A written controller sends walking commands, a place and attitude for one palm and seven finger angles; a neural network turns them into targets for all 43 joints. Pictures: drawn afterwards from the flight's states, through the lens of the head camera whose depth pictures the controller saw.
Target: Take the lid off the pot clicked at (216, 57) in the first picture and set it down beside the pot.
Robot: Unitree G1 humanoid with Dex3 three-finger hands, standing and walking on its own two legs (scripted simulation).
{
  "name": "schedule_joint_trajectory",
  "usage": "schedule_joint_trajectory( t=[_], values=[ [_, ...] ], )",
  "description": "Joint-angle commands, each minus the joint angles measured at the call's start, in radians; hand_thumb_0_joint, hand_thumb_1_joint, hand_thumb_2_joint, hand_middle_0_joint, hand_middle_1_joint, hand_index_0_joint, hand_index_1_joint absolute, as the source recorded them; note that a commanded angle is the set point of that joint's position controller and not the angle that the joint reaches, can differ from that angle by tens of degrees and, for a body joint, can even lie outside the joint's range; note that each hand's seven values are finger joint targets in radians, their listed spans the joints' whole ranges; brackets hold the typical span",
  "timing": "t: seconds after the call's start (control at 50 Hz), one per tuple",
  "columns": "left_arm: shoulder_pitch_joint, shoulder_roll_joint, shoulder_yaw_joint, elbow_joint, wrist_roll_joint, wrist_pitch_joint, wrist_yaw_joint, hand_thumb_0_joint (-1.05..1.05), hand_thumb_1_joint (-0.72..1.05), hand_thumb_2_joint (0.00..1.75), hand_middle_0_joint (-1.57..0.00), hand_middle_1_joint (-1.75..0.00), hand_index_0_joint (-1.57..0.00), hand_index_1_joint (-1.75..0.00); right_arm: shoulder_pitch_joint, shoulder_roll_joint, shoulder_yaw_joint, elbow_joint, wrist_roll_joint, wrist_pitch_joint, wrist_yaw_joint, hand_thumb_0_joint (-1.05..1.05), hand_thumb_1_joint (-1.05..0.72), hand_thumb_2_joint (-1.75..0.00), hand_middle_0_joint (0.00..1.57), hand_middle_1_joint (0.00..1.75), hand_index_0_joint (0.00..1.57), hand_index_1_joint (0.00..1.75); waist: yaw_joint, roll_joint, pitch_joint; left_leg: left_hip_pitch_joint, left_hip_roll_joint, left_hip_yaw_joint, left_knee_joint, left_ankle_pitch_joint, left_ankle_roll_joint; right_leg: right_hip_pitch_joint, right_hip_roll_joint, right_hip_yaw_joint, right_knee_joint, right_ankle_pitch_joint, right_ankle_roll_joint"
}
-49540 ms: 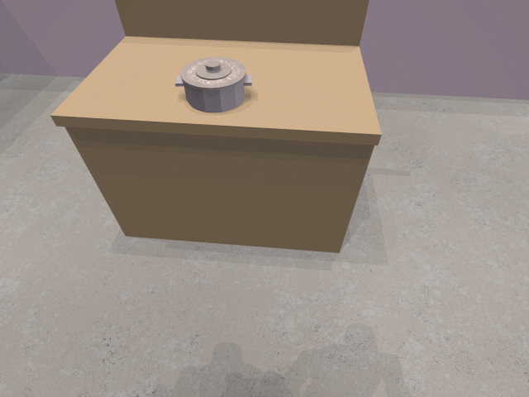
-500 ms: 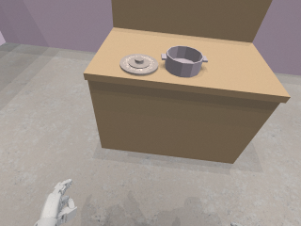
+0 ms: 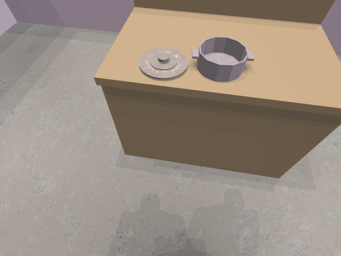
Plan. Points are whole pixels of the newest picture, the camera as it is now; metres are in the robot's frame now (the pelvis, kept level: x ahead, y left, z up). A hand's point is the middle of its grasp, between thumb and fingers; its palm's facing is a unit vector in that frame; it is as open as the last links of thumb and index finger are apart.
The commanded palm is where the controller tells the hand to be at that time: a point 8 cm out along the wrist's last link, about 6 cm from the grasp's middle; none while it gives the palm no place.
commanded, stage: stop stepping back and stand still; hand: left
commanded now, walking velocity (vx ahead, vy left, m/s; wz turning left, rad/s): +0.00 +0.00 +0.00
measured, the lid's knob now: (163, 57) +0.82 +0.05 -0.04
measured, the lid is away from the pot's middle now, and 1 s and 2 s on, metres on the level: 0.23 0.23 0.23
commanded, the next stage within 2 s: let the arm hang, fingers relaxed in 0.22 s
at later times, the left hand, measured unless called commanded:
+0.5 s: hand out of the picture +0.06 +0.18 -0.17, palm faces +0.01 -0.98 -0.20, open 7.3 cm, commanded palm none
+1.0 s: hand out of the picture -0.02 +0.17 -0.18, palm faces +0.01 -0.99 -0.16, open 7.3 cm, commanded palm none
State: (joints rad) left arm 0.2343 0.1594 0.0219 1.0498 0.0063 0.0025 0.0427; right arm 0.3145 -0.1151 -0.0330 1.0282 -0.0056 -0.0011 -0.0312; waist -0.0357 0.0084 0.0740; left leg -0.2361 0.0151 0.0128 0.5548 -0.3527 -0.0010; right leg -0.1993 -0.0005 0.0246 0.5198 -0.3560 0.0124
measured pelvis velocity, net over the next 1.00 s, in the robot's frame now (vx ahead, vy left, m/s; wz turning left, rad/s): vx -0.02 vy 0.01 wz -0.01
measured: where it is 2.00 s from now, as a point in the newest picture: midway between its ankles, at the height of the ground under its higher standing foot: outside the picture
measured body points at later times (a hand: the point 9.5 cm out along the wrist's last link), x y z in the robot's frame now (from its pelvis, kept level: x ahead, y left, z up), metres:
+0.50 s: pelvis +0.00 +0.00 +0.00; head +0.02 +0.01 +0.45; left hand +0.06 +0.23 -0.15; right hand +0.03 -0.23 -0.15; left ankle -0.04 +0.12 -0.73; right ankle -0.05 -0.13 -0.73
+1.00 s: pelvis -0.02 +0.01 +0.01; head +0.01 +0.02 +0.45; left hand -0.02 +0.22 -0.16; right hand -0.05 -0.20 -0.15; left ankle -0.04 +0.12 -0.73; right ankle -0.05 -0.13 -0.73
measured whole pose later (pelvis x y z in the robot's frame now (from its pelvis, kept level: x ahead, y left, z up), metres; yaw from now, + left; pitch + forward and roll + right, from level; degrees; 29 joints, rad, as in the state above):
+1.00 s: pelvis -0.02 +0.01 +0.01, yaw +0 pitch -1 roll -1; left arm 0.27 0.13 0.01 1.13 0.01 0.01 0.04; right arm 0.33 -0.10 -0.03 1.11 0.00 0.00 -0.03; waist -0.02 -0.01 0.06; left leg -0.17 0.01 0.03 0.49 -0.31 0.01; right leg -0.13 -0.01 0.03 0.45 -0.30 0.03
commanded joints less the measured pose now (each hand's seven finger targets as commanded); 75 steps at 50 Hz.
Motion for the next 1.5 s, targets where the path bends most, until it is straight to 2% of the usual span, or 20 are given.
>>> schedule_joint_trajectory(
  t=[0.0, 0.04, 0.06, 0.14, 0.28, 0.46, 0.56, 0.8, 0.94, 1.06, 1.18, 1.26, 1.48],
  values=[
    [0.070, 0.082, 0.018, -0.019, -0.001, -0.018, 0.014, 0.00, 0.90, 0.90, -0.20, -0.30, -0.20, -0.30, 0.094, -0.100, -0.036, 0.005, 0.004, -0.007, -0.014, 0.00, -0.90, -0.90, 0.20, 0.30, 0.20, 0.30, 0.008, -0.031, -0.134, 0.132, 0.079, -0.006, 0.014, 0.611, 0.020, 0.087, -0.081, 0.020, -0.012, 0.615, -0.056],
    [0.057, 0.084, 0.018, -0.016, 0.000, -0.013, 0.020, 0.00, 0.90, 0.90, -0.20, -0.30, -0.20, -0.30, 0.060, -0.093, -0.039, 0.005, 0.007, 0.002, -0.017, 0.00, -0.90, -0.90, 0.20, 0.30, 0.20, 0.30, 0.009, -0.033, -0.085, 0.113, 0.074, -0.005, 0.006, 0.645, 0.012, 0.071, -0.092, 0.026, -0.012, 0.699, -0.052],
    [0.052, 0.091, 0.019, -0.017, 0.000, -0.010, 0.022, 0.00, 0.90, 0.90, -0.20, -0.30, -0.20, -0.30, 0.052, -0.096, -0.040, 0.005, 0.007, 0.006, -0.019, 0.00, -0.90, -0.90, 0.20, 0.30, 0.20, 0.30, 0.009, -0.020, -0.083, 0.120, 0.079, -0.004, 0.000, 0.668, 0.010, 0.067, -0.100, 0.025, -0.005, 0.721, -0.050],
    [0.030, 0.106, 0.021, -0.036, 0.001, 0.002, 0.026, 0.00, 0.90, 0.90, -0.20, -0.30, -0.20, -0.30, 0.024, -0.111, -0.047, -0.010, 0.007, 0.015, -0.023, 0.00, -0.90, -0.90, 0.20, 0.30, 0.20, 0.30, 0.011, 0.016, -0.099, 0.157, 0.099, -0.021, -0.015, 0.749, 0.018, 0.035, -0.096, 0.020, 0.002, 0.643, -0.039],
    [0.011, 0.112, 0.015, -0.052, 0.002, 0.000, 0.019, 0.00, 0.90, 0.90, -0.20, -0.30, -0.20, -0.30, -0.012, -0.124, -0.044, -0.033, 0.003, 0.014, -0.016, 0.00, -0.90, -0.90, 0.20, 0.30, 0.20, 0.30, 0.014, -0.012, -0.126, 0.146, 0.094, -0.027, -0.054, 0.559, 0.019, 0.063, -0.098, 0.040, -0.051, 0.551, -0.040],
    [-0.001, 0.104, 0.012, -0.040, 0.002, -0.003, 0.007, 0.00, 0.90, 0.90, -0.20, -0.30, -0.20, -0.30, -0.017, -0.118, -0.034, -0.016, -0.002, 0.006, -0.007, 0.00, -0.90, -0.90, 0.20, 0.30, 0.20, 0.30, 0.019, 0.005, -0.032, 0.093, 0.083, -0.036, -0.122, 0.346, 0.023, 0.038, -0.084, 0.043, -0.122, 0.342, -0.039],
    [0.012, 0.100, 0.011, -0.024, 0.001, -0.005, 0.003, 0.00, 0.90, 0.90, -0.20, -0.30, -0.20, -0.30, 0.005, -0.119, -0.028, -0.001, -0.003, 0.002, -0.005, 0.00, -0.90, -0.90, 0.20, 0.30, 0.20, 0.30, 0.021, 0.001, -0.024, 0.081, 0.083, -0.045, -0.143, 0.290, 0.028, 0.040, -0.078, 0.042, -0.136, 0.280, -0.040],
    [0.063, 0.072, 0.003, 0.029, -0.002, -0.012, 0.005, 0.00, 0.90, 0.90, -0.20, -0.30, -0.20, -0.30, 0.071, -0.098, -0.021, 0.045, 0.001, -0.004, -0.009, 0.00, -0.90, -0.90, 0.20, 0.30, 0.20, 0.30, 0.018, -0.014, -0.008, 0.081, 0.081, -0.045, -0.144, 0.292, 0.034, 0.036, -0.073, 0.038, -0.140, 0.267, -0.042],
    [0.092, 0.053, 0.003, 0.052, 0.000, -0.014, 0.008, 0.00, 0.90, 0.90, -0.20, -0.30, -0.20, -0.30, 0.092, -0.080, -0.021, 0.063, 0.004, -0.008, -0.012, 0.00, -0.90, -0.90, 0.20, 0.30, 0.20, 0.30, 0.018, 0.005, 0.011, 0.076, 0.081, -0.051, -0.144, 0.295, 0.039, 0.023, -0.068, 0.034, -0.133, 0.256, -0.041],
    [0.105, 0.035, 0.002, 0.066, 0.001, -0.012, 0.007, 0.00, 0.90, 0.90, -0.20, -0.30, -0.20, -0.30, 0.099, -0.070, -0.021, 0.066, 0.002, -0.009, -0.014, 0.00, -0.90, -0.90, 0.20, 0.30, 0.20, 0.30, 0.017, 0.023, 0.029, 0.063, 0.085, -0.059, -0.164, 0.251, 0.044, 0.007, -0.064, 0.021, -0.129, 0.216, -0.038],
    [0.120, 0.029, 0.003, 0.070, 0.001, -0.018, 0.009, 0.00, 0.90, 0.90, -0.20, -0.30, -0.20, -0.30, 0.102, -0.067, -0.020, 0.068, 0.003, -0.013, -0.016, 0.00, -0.90, -0.90, 0.20, 0.30, 0.20, 0.30, 0.016, -0.001, -0.002, 0.087, 0.081, -0.051, -0.139, 0.333, 0.045, 0.023, -0.071, 0.026, -0.121, 0.283, -0.038],
    [0.122, 0.028, 0.005, 0.069, 0.001, -0.016, 0.011, 0.00, 0.90, 0.90, -0.20, -0.30, -0.20, -0.30, 0.096, -0.064, -0.020, 0.070, 0.002, -0.013, -0.016, 0.00, -0.90, -0.90, 0.20, 0.30, 0.20, 0.30, 0.018, 0.005, 0.018, 0.082, 0.079, -0.050, -0.137, 0.340, 0.044, 0.014, -0.073, 0.023, -0.118, 0.286, -0.038],
    [0.121, 0.036, 0.009, 0.063, 0.000, -0.017, 0.011, 0.00, 0.90, 0.90, -0.20, -0.30, -0.20, -0.30, 0.095, -0.067, -0.019, 0.067, 0.001, -0.011, -0.016, 0.00, -0.90, -0.90, 0.20, 0.30, 0.20, 0.30, 0.019, -0.006, 0.011, 0.074, 0.075, -0.051, -0.131, 0.337, 0.042, 0.035, -0.076, 0.022, -0.120, 0.293, -0.040]
  ],
)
